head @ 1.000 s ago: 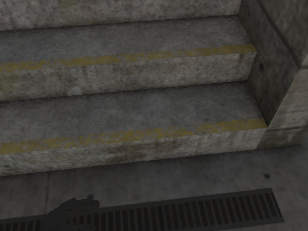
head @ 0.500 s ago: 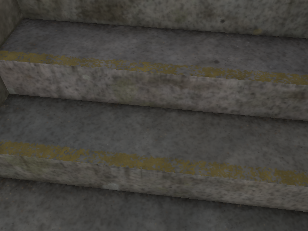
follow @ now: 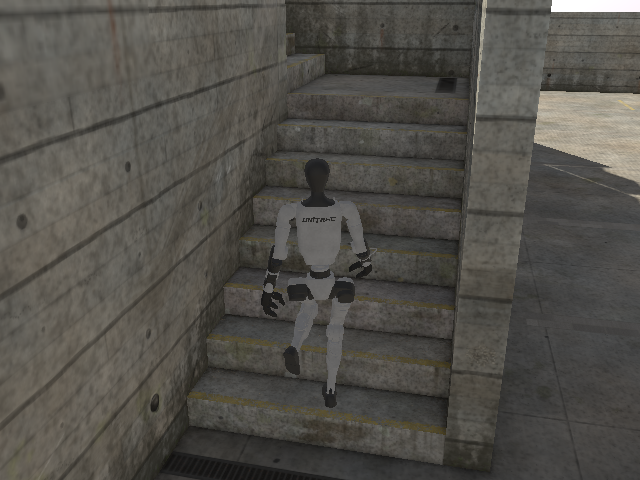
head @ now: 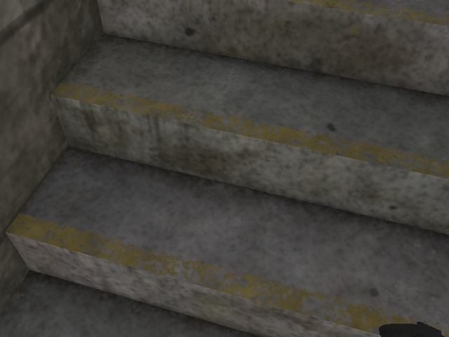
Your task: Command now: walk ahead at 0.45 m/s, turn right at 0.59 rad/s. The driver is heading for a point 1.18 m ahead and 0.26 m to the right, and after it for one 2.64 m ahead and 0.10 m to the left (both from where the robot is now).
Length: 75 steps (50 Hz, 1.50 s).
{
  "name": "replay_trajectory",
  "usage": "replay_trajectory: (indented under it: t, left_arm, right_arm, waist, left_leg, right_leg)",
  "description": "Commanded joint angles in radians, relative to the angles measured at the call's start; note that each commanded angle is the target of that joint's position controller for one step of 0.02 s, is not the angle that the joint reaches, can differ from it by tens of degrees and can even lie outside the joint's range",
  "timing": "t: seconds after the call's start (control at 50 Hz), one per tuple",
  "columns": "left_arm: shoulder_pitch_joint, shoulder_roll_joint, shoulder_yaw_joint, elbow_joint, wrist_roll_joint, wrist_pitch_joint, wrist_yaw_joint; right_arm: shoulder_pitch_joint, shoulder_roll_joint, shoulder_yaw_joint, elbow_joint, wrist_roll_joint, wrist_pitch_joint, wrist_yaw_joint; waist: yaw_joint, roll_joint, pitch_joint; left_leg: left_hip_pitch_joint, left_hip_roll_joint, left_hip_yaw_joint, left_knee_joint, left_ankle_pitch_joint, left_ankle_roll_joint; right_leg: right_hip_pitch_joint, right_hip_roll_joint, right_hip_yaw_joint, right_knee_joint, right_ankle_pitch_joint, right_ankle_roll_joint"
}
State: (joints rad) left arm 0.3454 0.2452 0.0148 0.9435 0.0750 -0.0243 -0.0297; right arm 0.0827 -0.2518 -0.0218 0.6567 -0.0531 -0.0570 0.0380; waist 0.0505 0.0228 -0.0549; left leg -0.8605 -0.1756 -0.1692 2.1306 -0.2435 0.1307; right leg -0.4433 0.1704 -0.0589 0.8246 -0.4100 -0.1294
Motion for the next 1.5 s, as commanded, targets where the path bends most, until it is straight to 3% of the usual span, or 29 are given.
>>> replay_trajectory:
  t: [0.02,0.04,0.1,0.16,0.18,0.2,0.22,0.24,0.3,0.38,0.42,0.5,0.54,0.58,0.62,0.72,0.8,0.92,0.94,0.98,1.04,1.16,1.3,1.34,1.38,1.42,1.44,1.46,1.5]
  left_arm:
    - [0.086,-0.07,-0.034,0.091,0.044,-0.017,-0.063]
    - [0.045,-0.011,-0.014,0.047,0.036,-0.035,-0.039]
    - [0.115,0.171,0.056,0.026,0.035,-0.076,-0.071]
    - [-0.185,0.323,0.117,-0.189,-0.059,-0.173,-0.124]
    - [-0.233,0.247,0.111,-0.228,-0.061,-0.178,-0.11]
    - [0.002,0.048,0.067,-0.178,-0.05,-0.164,-0.106]
    - [0.149,0.136,0.09,-0.138,-0.05,-0.128,-0.106]
    - [0.088,0.122,0.09,-0.141,-0.068,-0.109,-0.086]
    - [0.114,-0.02,0.032,-0.174,-0.002,-0.019,0.016]
    - [0.031,0.044,0.025,-0.204,-0.079,-0.043,-0.08]
    - [0.008,0.074,0.022,-0.22,-0.086,-0.067,-0.105]
    - [0.142,0.151,0.061,-0.159,-0.074,-0.128,-0.066]
    - [0.149,0.453,0.147,-0.258,-0.08,-0.131,0.009]
    - [0.086,0.337,0.144,-0.234,-0.027,-0.09,-0.014]
    - [0.04,0.124,0.042,-0.147,-0.036,-0.048,-0.029]
    - [-0.048,0.15,0.03,-0.088,0.02,-0.04,0.028]
    - [0.08,0.203,0.082,0.04,-0.039,-0.107,0.05]
    - [-0.201,0.319,0.095,-0.096,-0.107,-0.081,0.062]
    - [-0.217,0.306,0.102,-0.121,-0.096,-0.057,0.051]
    - [-0.355,0.058,0.06,-0.337,0.026,-0.038,-0.028]
    - [-0.156,-0.107,-0.009,-0.421,0.067,-0.07,-0.021]
    - [-0.383,-0.1,-0.045,-0.456,0.03,-0.032,0.022]
    - [-0.806,-0.187,-0.106,-0.672,-0.016,-0.039,0.021]
    - [-0.558,-0.153,-0.074,-0.587,-0.046,-0.026,0.046]
    - [-0.174,0.013,0.022,-0.491,-0.08,-0.002,0.065]
    - [0.071,0.141,0.079,-0.355,-0.064,-0.006,0.054]
    - [0.095,0.175,0.1,-0.244,-0.053,-0.007,0.053]
    - [-0.03,0.06,0.083,-0.24,-0.076,-0.001,0.064]
    - [-0.072,-0.12,0.039,-0.15,-0.076,-0.041,0.074]
  right_arm:
    - [-0.07,0.039,0.071,-0.281,-0.018,0.029,0.016]
    - [-0.1,0.041,0.085,-0.345,0.005,0.024,0.013]
    - [-0.412,0.059,0.129,-0.485,0.056,0.058,-0.01]
    - [0.228,-0.081,0.035,-0.182,0.068,0.142,0.013]
    - [0.561,-0.134,-0.003,-0.039,0.025,0.148,-0.012]
    - [0.722,-0.1,0.012,0.05,-0.002,0.127,-0.024]
    - [0.474,-0.189,-0.022,-0.066,-0.031,0.113,-0.036]
    - [0.154,-0.183,-0.025,-0.074,0.023,0.068,-0.02]
    - [-0.164,0.184,0.067,0.022,0.073,-0.046,-0.01]
    - [-0.23,-0.19,-0.086,-0.021,0.023,-0.088,-0.115]
    - [-0.247,-0.211,-0.107,-0.065,0.001,-0.087,-0.113]
    - [-0.173,-0.145,-0.096,-0.05,0.034,-0.056,-0.054]
    - [0.236,0.064,-0.031,-0.079,0.015,-0.044,-0.037]
    - [0.032,-0.061,-0.053,-0.101,0.052,-0.034,-0.016]
    - [0.032,-0.053,-0.026,-0.072,-0.015,-0.026,-0.011]
    - [0.007,-0.009,0.051,-0.125,0.038,0.001,-0.001]
    - [-0.229,0.067,0.047,-0.307,0.052,0.026,-0.092]
    - [0.534,-0.075,-0.036,-0.053,0.074,0.099,-0.069]
    - [0.609,-0.093,-0.044,-0.019,0.056,0.084,-0.068]
    - [0.303,-0.18,-0.064,-0.042,0.099,0.089,-0.113]
    - [0.107,-0.051,-0.03,0.0,0.038,0.056,-0.098]
    - [0.385,-0.002,-0.027,0.141,0.06,-0.028,-0.071]
    - [0.566,-0.031,-0.051,0.229,0.07,-0.039,-0.06]
    - [0.435,0.003,-0.048,0.184,0.103,-0.038,-0.091]
    - [0.307,-0.192,-0.118,0.132,0.073,-0.094,-0.113]
    - [0.126,-0.228,-0.148,0.065,0.067,-0.129,-0.073]
    - [0.08,-0.067,-0.117,-0.004,0.073,-0.137,-0.034]
    - [0.136,0.016,-0.082,-0.03,0.0,-0.145,-0.016]
    - [0.008,0.176,0.004,-0.16,-0.045,-0.11,-0.004]
  waist:
    - [-0.237,0.052,0.026]
    - [-0.271,-0.128,-0.017]
    - [-0.235,-0.013,-0.106]
    - [-0.444,-0.078,-0.194]
    - [-0.504,0.105,-0.287]
    - [-0.363,0.432,-0.581]
    - [-0.288,0.175,-0.408]
    - [-0.146,0.14,-0.072]
    - [0.078,-0.105,-0.151]
    - [0.052,0.025,-0.105]
    - [0.042,0.024,-0.074]
    - [0.041,-0.031,0.014]
    - [-0.133,-0.459,-0.281]
    - [0.047,-0.273,-0.105]
    - [0.01,-0.08,0.057]
    - [0.0,-0.139,-0.077]
    - [-0.024,-0.154,0.068]
    - [-0.368,-0.184,-0.222]
    - [-0.408,-0.13,-0.197]
    - [-0.22,0.541,-0.019]
    - [0.02,0.23,0.083]
    - [-0.106,-0.056,0.167]
    - [-0.214,-0.039,0.169]
    - [-0.043,0.031,-0.093]
    - [0.178,0.162,-0.343]
    - [0.308,-0.017,-0.425]
    - [0.255,-0.382,-0.316]
    - [0.126,-0.397,-0.284]
    - [-0.017,-0.007,-0.024]
  left_leg:
    - [-0.501,0.127,0.113,-0.204,-0.311,0.091]
    - [-0.301,0.105,0.18,-0.265,-0.458,0.072]
    - [0.336,0.082,0.369,-0.704,-0.242,-0.038]
    - [0.903,0.028,0.204,-1.062,0.135,-0.105]
    - [1.077,0.11,0.08,-1.394,0.271,-0.046]
    - [1.26,0.539,-0.461,-1.477,0.787,0.261]
    - [0.901,0.643,-0.834,-1.66,0.43,0.384]
    - [0.545,0.581,-0.632,-1.684,0.124,0.313]
    - [0.392,0.437,-0.031,-1.788,0.157,0.092]
    - [0.185,0.262,0.381,-1.898,0.28,-0.063]
    - [0.308,0.323,0.397,-1.857,0.277,-0.06]
    - [0.515,0.415,0.35,-1.513,0.281,-0.055]
    - [0.226,0.12,0.286,-0.86,-0.585,-0.24]
    - [-0.139,0.088,0.03,-0.079,-0.404,-0.199]
    - [-0.341,0.175,0.075,-0.059,-0.15,-0.1]
    - [-0.493,0.172,0.039,0.18,-0.288,-0.03]
    - [-0.611,0.243,-0.005,-0.061,-0.378,-0.007]
    - [0.626,0.029,0.4,-0.652,-0.42,0.013]
    - [0.545,-0.034,0.227,-1.004,-0.472,0.043]
    - [0.366,0.16,-0.975,-2.044,-1.207,0.115]
    - [0.239,0.136,-0.672,-1.77,-0.721,0.001]
    - [0.46,0.134,-0.409,-1.766,-0.232,0.06]
    - [0.538,0.208,-0.408,-2.135,0.265,0.128]
    - [0.326,0.195,-0.144,-2.023,1.539,0.055]
    - [0.705,0.343,-0.196,-1.621,2.115,0.007]
    - [0.726,0.208,-0.064,-0.974,1.857,-0.041]
    - [0.178,-0.033,-0.01,-0.443,0.594,-0.132]
    - [-0.024,-0.073,-0.061,-0.016,0.147,-0.121]
    - [-0.255,0.067,-0.099,0.22,0.073,-0.024]
  right_leg:
    - [0.16,-0.235,0.223,-0.349,0.873,-0.046]
    - [-0.084,-0.081,0.112,-0.396,0.66,-0.056]
    - [-0.534,-0.088,0.401,-0.672,1.289,-0.092]
    - [-0.531,-0.236,0.456,-0.389,1.953,-0.025]
    - [-0.456,-0.18,0.399,-0.079,1.652,0.072]
    - [-0.421,-0.038,0.321,0.672,0.089,0.197]
    - [-0.505,-0.023,0.382,1.087,0.133,0.158]
    - [-0.632,-0.061,0.328,1.27,0.167,0.131]
    - [-0.464,-0.23,0.26,0.901,0.071,0.054]
    - [0.104,-0.207,-0.006,0.488,0.086,0.197]
    - [0.118,-0.219,0.022,0.334,0.138,0.206]
    - [0.267,-0.158,0.035,-0.324,0.372,0.129]
    - [0.61,-0.541,0.76,-0.358,1.515,-0.439]
    - [0.427,-0.482,0.781,-0.425,0.512,-0.293]
    - [0.205,-0.406,0.627,-0.432,-0.23,-0.149]
    - [0.195,-0.503,0.541,-0.533,-0.159,-0.128]
    - [0.368,-0.546,0.31,-0.755,-0.31,-0.005]
    - [0.149,-0.458,-0.234,-0.528,1.534,-0.079]
    - [0.225,-0.461,-0.167,-0.111,1.512,-0.047]
    - [-0.342,-0.136,0.12,0.666,0.232,0.085]
    - [-0.527,-0.179,0.192,1.182,0.382,0.08]
    - [-0.783,-0.211,0.069,1.123,0.179,0.103]
    - [-0.786,-0.138,-0.12,0.89,-0.057,0.08]
    - [0.054,-0.036,-0.256,0.622,0.082,0.042]
    - [0.158,-0.082,-0.069,0.468,-0.039,-0.007]
    - [0.351,-0.085,0.021,0.061,-0.112,-0.087]
    - [0.532,-0.317,0.637,-0.179,-0.02,-0.314]
    - [0.425,-0.405,1.093,-0.422,-0.127,-0.404]
    - [0.226,-0.369,0.997,-0.5,-0.417,-0.313]
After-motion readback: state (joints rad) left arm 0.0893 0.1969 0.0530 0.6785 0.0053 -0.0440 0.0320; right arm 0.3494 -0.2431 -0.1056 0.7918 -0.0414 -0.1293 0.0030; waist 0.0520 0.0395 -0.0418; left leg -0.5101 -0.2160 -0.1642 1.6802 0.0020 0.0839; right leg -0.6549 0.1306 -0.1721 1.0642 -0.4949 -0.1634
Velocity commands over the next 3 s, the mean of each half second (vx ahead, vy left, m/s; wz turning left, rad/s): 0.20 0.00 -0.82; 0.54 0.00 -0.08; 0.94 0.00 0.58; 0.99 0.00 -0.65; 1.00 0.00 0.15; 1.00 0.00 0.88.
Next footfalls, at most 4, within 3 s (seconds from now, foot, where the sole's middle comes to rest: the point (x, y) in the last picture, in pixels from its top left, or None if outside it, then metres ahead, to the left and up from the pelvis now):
0.18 left None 0.35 0.12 -0.55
0.50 right None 0.28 -0.16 -0.55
0.94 left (230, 241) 0.59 0.04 -0.37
1.42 right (298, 102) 0.88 -0.11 -0.19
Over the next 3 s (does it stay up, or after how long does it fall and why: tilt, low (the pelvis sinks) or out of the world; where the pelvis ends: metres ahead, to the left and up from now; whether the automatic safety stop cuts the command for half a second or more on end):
stays up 2.09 -0.21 1.23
